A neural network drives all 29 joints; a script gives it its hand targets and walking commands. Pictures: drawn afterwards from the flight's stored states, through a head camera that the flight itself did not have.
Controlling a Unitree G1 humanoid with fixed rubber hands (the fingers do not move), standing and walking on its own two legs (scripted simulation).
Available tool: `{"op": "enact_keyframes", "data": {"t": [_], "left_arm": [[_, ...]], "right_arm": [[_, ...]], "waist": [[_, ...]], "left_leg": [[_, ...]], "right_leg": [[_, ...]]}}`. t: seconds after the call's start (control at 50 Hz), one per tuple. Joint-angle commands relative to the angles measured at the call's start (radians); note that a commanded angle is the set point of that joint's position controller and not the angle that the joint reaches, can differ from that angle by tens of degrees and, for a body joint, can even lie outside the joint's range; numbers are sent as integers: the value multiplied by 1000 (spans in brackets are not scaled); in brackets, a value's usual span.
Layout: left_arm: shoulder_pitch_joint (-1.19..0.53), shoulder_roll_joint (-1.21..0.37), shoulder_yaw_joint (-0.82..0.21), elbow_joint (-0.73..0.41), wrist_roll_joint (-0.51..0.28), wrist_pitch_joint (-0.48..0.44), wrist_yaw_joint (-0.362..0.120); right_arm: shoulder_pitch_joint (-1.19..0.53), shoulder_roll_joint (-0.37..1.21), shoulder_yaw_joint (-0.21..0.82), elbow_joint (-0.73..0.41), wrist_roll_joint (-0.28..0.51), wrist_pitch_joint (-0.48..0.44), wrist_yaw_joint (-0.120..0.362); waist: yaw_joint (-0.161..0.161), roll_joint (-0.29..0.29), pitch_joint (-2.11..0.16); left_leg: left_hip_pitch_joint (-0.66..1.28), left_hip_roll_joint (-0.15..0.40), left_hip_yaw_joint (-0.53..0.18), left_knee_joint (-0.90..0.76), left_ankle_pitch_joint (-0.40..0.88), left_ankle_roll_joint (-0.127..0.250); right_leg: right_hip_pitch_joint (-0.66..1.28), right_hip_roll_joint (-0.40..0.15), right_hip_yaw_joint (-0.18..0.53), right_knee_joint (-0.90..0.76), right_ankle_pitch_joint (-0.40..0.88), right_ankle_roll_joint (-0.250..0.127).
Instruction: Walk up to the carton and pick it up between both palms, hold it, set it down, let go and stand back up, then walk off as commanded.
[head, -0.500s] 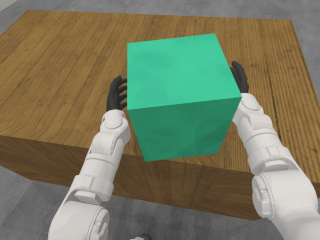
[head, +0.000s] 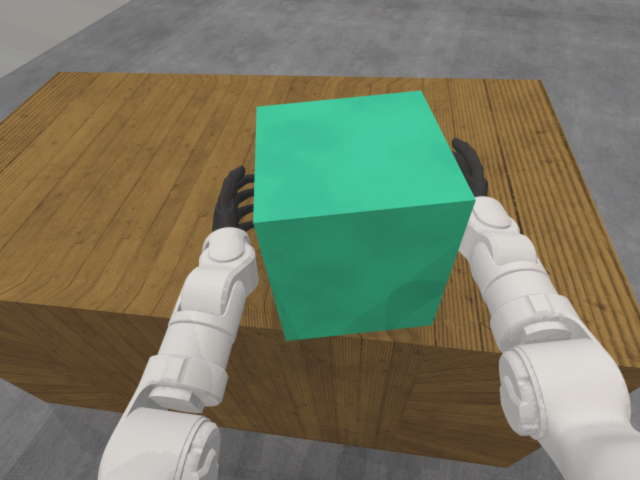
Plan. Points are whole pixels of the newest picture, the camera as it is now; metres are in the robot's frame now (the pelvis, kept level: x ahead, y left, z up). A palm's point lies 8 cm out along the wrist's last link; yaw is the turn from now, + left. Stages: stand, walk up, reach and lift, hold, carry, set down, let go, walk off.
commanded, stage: reach and lift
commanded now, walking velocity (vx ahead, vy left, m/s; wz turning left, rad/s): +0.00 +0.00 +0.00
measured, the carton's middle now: (349, 222) +0.44 +0.03 +0.08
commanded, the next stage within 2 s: none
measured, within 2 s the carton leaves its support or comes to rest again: neither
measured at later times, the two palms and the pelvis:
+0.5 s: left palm (224, 233) +0.37 +0.18 +0.12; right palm (469, 174) +0.46 -0.11 +0.16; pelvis +0.00 +0.00 +0.00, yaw +0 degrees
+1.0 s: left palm (204, 194) +0.37 +0.18 +0.19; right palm (486, 150) +0.44 -0.11 +0.22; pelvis +0.00 +0.00 +0.01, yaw +0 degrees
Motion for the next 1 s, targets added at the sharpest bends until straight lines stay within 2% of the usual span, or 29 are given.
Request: {"op": "enact_keyframes", "data": {"t": [0.0,0.02,0.1,0.16,0.18,0.2,0.24,0.3,0.32,0.34,0.4,0.42,0.44,0.46,0.5,0.52,0.58,0.6,0.68,0.7,0.72,0.78,0.8,0.82,0.84,0.86,0.88,0.92,0.98], "left_arm": [[-790,-646,-154,-201,59,-101,-143],[-850,-640,-165,-199,44,-109,-142],[-936,-565,-95,-143,23,-110,-157],[-998,-596,-125,-141,10,-117,-153],[-1067,-603,-141,-146,-3,-115,-146],[-1046,-591,-143,-158,-9,-119,-143],[-1072,-586,-185,-255,-37,-116,-141],[-1097,-586,-199,-284,-37,-98,-134],[-1054,-564,-167,-221,-20,-87,-149],[-1107,-581,-208,-301,-25,-93,-142],[-1071,-599,-231,-289,-35,-68,-143],[-1130,-613,-266,-359,-50,-69,-144],[-1117,-609,-261,-368,-52,-59,-143],[-1089,-601,-278,-395,-58,-49,-141],[-1070,-584,-277,-408,-53,-38,-150],[-1099,-610,-311,-459,-35,-27,-139],[-1076,-536,-200,-405,8,-5,-158],[-1088,-528,-190,-387,-5,-5,-169],[-1054,-473,-115,-301,50,21,-221],[-1078,-480,-98,-250,51,28,-230],[-1099,-480,-114,-261,52,26,-240],[-1118,-472,-96,-208,36,30,-285],[-1211,-478,-100,-258,15,19,-282],[-1157,-501,-136,-215,22,26,-286],[-1178,-478,-118,-213,39,31,-284],[-1183,-504,-140,-216,29,32,-293],[-1210,-510,-133,-226,38,36,-288],[-1175,-504,-122,-215,35,37,-297],[-1210,-511,-138,-210,46,52,-305]], "right_arm": [[-890,666,210,-287,-163,-48,192],[-910,660,176,-251,-173,-47,199],[-955,703,143,-196,-200,-28,209],[-984,718,121,-175,-185,-34,214],[-1000,688,63,-122,-199,-34,217],[-993,694,83,-123,-187,-39,219],[-948,727,110,-144,-171,-32,209],[-933,755,93,-112,-169,-17,191],[-906,742,72,-98,-156,-4,180],[-924,766,105,-118,-155,-15,177],[-907,769,114,-151,-124,11,160],[-898,799,134,-162,-101,13,150],[-920,815,170,-205,-74,19,151],[-877,817,189,-239,-56,27,140],[-895,846,236,-339,-7,42,119],[-894,824,224,-313,-3,46,123],[-860,822,202,-243,-3,85,110],[-877,842,200,-266,-6,93,106],[-845,865,182,-197,1,117,82],[-929,865,173,-212,0,123,85],[-901,853,156,-195,-15,125,76],[-924,885,140,-204,-27,131,53],[-1005,922,166,-269,-17,121,59],[-961,877,139,-227,-25,120,54],[-956,898,139,-225,-44,127,56],[-982,891,124,-238,-38,126,46],[-1008,891,134,-229,-30,123,53],[-938,904,125,-208,-51,137,43],[-956,922,91,-183,-51,145,35]], "waist": [[60,-223,-819],[41,-206,-844],[70,-278,-759],[50,-246,-758],[18,-223,-757],[31,-231,-749],[3,-204,-819],[-22,-181,-812],[-29,-202,-737],[-24,-153,-802],[-45,-131,-787],[-72,-94,-807],[-32,-101,-837],[-49,-87,-840],[-37,-86,-890],[-50,-5,-910],[-21,-43,-804],[-29,-98,-772],[-32,-133,-562],[-27,-141,-560],[-57,-110,-540],[-84,-164,-464],[-54,-156,-546],[-95,-113,-499],[-74,-118,-497],[-110,-99,-493],[-82,-98,-494],[-100,-110,-476],[-111,-57,-420]], "left_leg": [[374,-20,42,-37,327,32],[365,-24,44,-46,295,31],[268,-35,71,-81,147,58],[233,-44,66,-84,101,51],[247,-40,56,-92,71,45],[247,-41,65,-88,92,47],[269,-50,54,-85,115,35],[288,-60,52,-82,127,40],[304,-59,44,-94,93,45],[310,-60,48,-94,147,23],[318,-69,28,-90,131,24],[351,-69,28,-72,161,15],[352,-64,29,-73,181,24],[387,-71,21,-63,243,17],[429,-75,8,-36,276,15],[475,-65,0,-32,344,-3],[460,-63,2,-46,281,20],[411,-72,11,-63,228,39],[353,-84,30,-99,161,47],[344,-85,22,-107,117,62],[352,-92,27,-105,123,52],[347,-100,36,-116,85,73],[342,-103,39,-108,105,73],[366,-95,29,-118,101,55],[354,-99,36,-119,87,58],[370,-97,30,-113,79,56],[381,-92,25,-123,81,55],[373,-102,33,-124,65,64],[368,-108,27,-131,46,59]], "right_leg": [[427,52,-58,-183,217,38],[427,45,-63,-180,198,39],[450,28,-39,-169,82,71],[450,32,-41,-173,26,65],[415,35,-51,-174,-13,61],[420,36,-53,-178,17,57],[445,37,-53,-183,78,55],[452,28,-41,-182,99,64],[456,26,-38,-211,60,66],[493,32,-42,-202,125,57],[491,24,-44,-201,138,67],[481,23,-37,-194,167,63],[489,27,-37,-188,194,75],[495,28,-34,-187,233,66],[500,32,-30,-185,278,73],[495,39,-39,-175,311,70],[501,24,-23,-192,232,77],[531,18,-12,-194,221,92],[612,-11,15,-201,255,122],[598,-11,16,-203,184,123],[604,-18,8,-201,215,125],[623,-31,15,-206,204,150],[637,-24,24,-199,177,147],[616,-22,-8,-211,180,135],[625,-17,3,-207,153,137],[604,-20,-2,-213,141,138],[609,-14,-7,-217,107,136],[608,-12,-12,-228,96,133],[576,-9,-11,-240,34,120]]}}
